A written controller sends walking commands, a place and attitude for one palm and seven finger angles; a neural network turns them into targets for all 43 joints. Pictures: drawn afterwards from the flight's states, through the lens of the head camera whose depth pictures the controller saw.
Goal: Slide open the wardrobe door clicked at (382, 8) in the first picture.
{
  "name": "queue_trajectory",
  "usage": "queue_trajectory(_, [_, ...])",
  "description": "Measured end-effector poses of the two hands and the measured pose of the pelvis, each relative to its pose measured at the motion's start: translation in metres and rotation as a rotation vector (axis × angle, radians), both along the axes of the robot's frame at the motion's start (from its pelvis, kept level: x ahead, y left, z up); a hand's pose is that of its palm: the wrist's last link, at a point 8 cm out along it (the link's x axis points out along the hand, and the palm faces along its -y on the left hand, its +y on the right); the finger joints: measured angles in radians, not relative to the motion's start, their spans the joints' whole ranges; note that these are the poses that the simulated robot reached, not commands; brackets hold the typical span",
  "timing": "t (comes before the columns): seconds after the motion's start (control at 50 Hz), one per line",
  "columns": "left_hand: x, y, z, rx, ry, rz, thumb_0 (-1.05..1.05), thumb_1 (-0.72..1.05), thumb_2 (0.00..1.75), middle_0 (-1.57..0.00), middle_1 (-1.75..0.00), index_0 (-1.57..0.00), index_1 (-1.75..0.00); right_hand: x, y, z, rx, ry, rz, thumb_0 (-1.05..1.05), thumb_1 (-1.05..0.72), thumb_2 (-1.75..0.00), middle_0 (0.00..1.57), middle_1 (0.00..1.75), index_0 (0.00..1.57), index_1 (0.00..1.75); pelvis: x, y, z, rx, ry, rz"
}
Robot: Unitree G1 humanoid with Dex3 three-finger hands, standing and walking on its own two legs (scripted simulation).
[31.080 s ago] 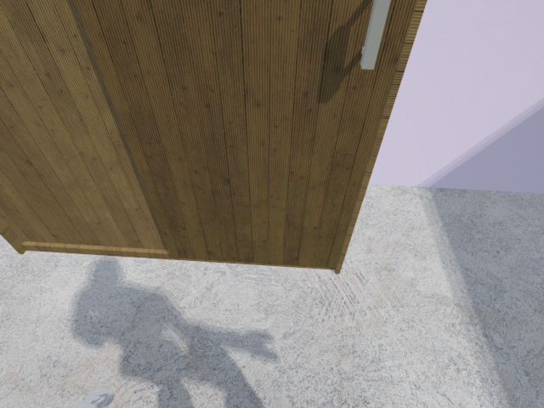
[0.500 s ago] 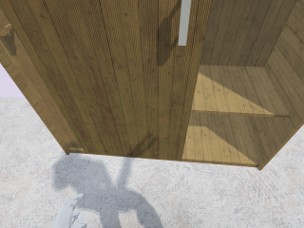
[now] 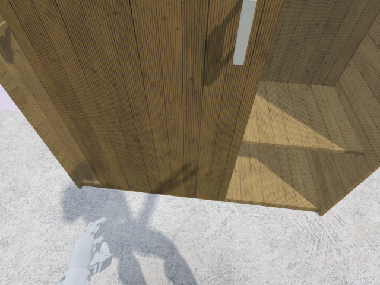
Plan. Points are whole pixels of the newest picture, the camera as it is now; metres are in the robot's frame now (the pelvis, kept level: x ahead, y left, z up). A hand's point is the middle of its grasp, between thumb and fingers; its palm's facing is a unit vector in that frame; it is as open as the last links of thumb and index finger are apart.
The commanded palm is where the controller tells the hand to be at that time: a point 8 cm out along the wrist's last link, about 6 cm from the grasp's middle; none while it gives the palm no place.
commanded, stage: let the arm hang, fingers relaxed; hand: right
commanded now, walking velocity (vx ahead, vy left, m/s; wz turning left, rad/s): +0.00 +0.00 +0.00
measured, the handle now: (243, 28) +0.61 -0.08 +0.24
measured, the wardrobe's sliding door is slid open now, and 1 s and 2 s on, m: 0.53 0.53 0.53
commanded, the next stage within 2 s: look to check the result in 1.16 s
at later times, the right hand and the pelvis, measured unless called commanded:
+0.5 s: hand out of the picture -0.04 -0.20 -0.18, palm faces +0.02 +0.98 -0.22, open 7.0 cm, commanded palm none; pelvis -0.03 -0.01 +0.00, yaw -2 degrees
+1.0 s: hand out of the picture +0.04 -0.19 -0.17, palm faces -0.01 +0.98 -0.22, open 7.2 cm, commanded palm none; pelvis -0.01 -0.01 +0.01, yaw +0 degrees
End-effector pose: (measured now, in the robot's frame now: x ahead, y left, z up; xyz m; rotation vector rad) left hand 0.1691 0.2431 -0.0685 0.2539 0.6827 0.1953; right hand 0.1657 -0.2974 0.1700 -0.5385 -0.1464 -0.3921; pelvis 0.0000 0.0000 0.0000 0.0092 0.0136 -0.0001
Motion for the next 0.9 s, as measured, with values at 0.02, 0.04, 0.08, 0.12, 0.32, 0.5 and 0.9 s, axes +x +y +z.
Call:
queue_trajectory(0.02, [0.003,0.0,0.002,0.003,-0.009,-0.004,0.01,0.91,0.9,-0.2,-0.3,-0.2,-0.3,-0.001,-0.001,0.002,-0.003,-0.005,-0.001,0.01,-0.89,-0.89,0.21,0.3,0.22,0.3,-0.001,0.0,0.0,0.001,0.001,0.0])
queue_trajectory(0.04, [0.005,-0.001,0.004,0.006,-0.017,-0.008,0.01,0.91,0.9,-0.2,-0.3,-0.2,-0.3,-0.003,-0.002,0.003,-0.006,-0.011,-0.004,0.01,-0.89,-0.89,0.21,0.3,0.22,0.3,-0.001,-0.001,0.001,0.001,0.001,0.0])
queue_trajectory(0.08, [0.008,-0.003,0.004,-0.004,-0.029,-0.033,0.01,0.91,0.9,-0.2,-0.3,-0.2,-0.3,-0.003,-0.006,-0.002,-0.016,-0.001,-0.003,0.01,-0.89,-0.89,0.21,0.3,0.22,0.3,-0.003,-0.002,0.0,0.003,0.007,-0.008])
queue_trajectory(0.12, [0.01,-0.003,-0.009,-0.032,0.01,-0.076,0.01,0.91,0.9,-0.2,-0.3,-0.2,-0.3,0.004,-0.013,-0.042,0.035,0.145,-0.013,0.01,-0.9,-0.89,0.21,0.3,0.21,0.3,-0.007,-0.006,-0.003,0.004,0.021,-0.023])
queue_trajectory(0.32, [-0.076,-0.012,-0.06,-0.074,0.383,-0.043,0.01,0.91,0.9,-0.2,-0.3,-0.2,-0.3,-0.108,0.064,-0.306,0.52,1.244,-0.075,0.01,-0.91,-0.89,0.2,0.3,0.2,0.3,-0.025,-0.006,-0.011,-0.012,0.0,-0.035])
queue_trajectory(0.5, [-0.199,-0.013,-0.069,-0.075,0.79,0.068,0.01,0.91,0.9,-0.2,-0.3,-0.2,-0.3,-0.205,0.05,-0.317,0.581,1.499,-0.252,-0.01,-0.99,-0.89,0.21,0.3,0.21,0.3,-0.029,-0.005,-0.002,0.008,0.007,-0.042])
queue_trajectory(0.9, [-0.17,-0.034,-0.076,-0.142,0.712,0.097,0.02,0.93,0.89,-0.2,-0.3,-0.2,-0.3,-0.146,0.057,-0.308,0.547,1.422,-0.19,0.01,-0.93,-0.89,0.2,0.3,0.2,0.3,-0.011,-0.013,0.004,-0.006,-0.005,-0.012])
